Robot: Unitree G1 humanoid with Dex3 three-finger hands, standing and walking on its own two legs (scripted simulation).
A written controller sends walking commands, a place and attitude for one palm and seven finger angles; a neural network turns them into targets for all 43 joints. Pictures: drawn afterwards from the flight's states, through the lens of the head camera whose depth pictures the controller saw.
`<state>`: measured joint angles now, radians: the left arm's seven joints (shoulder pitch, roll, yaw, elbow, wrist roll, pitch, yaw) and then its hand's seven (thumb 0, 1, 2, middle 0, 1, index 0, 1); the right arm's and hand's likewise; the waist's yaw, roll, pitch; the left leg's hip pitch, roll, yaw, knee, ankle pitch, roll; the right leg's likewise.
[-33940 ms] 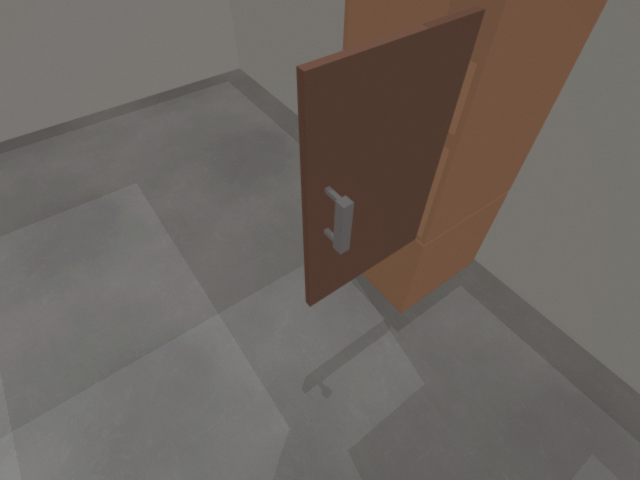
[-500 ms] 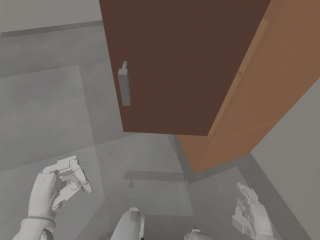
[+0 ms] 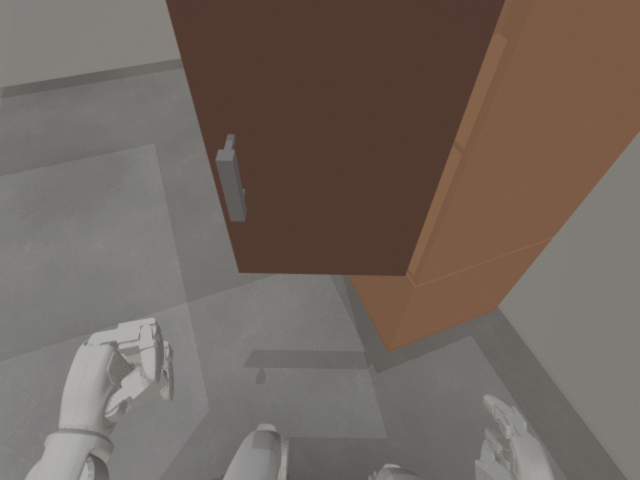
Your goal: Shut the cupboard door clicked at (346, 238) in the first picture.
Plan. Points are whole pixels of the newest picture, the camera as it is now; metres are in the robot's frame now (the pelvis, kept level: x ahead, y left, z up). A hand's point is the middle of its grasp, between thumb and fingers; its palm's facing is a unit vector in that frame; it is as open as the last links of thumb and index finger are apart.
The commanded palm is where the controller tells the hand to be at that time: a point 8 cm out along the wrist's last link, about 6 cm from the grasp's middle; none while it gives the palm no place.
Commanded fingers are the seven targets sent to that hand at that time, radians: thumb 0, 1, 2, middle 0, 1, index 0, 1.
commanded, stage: raise the hand and make a fist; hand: left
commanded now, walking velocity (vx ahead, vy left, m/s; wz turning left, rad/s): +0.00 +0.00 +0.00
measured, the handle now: (234, 178) +0.52 +0.17 +0.06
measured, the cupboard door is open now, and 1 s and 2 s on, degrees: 68 68 68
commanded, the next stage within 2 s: bring the fist close to the handle in 0.22 s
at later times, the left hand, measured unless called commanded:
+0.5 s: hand (181, 353) +0.25 +0.17 +0.06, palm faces +0.01 -1.00 -0.04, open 3.1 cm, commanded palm +0.24 +0.23 +0.06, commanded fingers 0.00 0.90 0.90 -1.30 -1.50 -1.30 -1.50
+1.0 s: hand (221, 276) +0.35 +0.15 +0.06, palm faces +0.01 -1.00 -0.02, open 3.1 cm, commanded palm +0.33 +0.20 +0.06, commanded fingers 0.00 0.90 0.90 -1.30 -1.50 -1.30 -1.50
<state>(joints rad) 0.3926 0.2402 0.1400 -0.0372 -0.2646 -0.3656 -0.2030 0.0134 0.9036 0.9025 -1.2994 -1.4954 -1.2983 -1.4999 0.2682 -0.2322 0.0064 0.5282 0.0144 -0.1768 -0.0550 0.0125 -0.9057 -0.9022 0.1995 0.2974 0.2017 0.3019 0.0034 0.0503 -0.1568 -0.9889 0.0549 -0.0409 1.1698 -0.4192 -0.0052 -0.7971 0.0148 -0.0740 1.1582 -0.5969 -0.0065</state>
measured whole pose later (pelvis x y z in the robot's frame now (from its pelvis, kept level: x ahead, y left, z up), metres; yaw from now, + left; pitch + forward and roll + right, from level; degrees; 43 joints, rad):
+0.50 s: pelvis +0.00 +0.00 +0.00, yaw +0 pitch +14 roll -3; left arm 0.27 0.22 0.11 0.03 -0.25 -0.38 -0.20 0.01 0.90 0.90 -1.30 -1.50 -1.30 -1.50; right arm 0.23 -0.23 0.02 0.53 0.02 -0.17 -0.06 0.01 -0.91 -0.90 0.20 0.30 0.20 0.30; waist 0.02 0.06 -0.16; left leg -1.01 0.05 -0.04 1.19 -0.43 -0.01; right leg -0.82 0.01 -0.08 1.19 -0.61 -0.01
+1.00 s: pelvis +0.01 +0.00 +0.01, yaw -1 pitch +15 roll -2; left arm -0.13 0.19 0.10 0.39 -0.17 -0.37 -0.08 0.01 0.90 0.90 -1.30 -1.50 -1.30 -1.50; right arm 0.26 -0.24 0.01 0.60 0.01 -0.10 -0.03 0.01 -0.91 -0.90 0.20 0.30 0.20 0.30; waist -0.02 0.04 -0.15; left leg -0.99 0.05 -0.01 1.13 -0.41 0.00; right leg -0.81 0.01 -0.04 1.14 -0.59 0.00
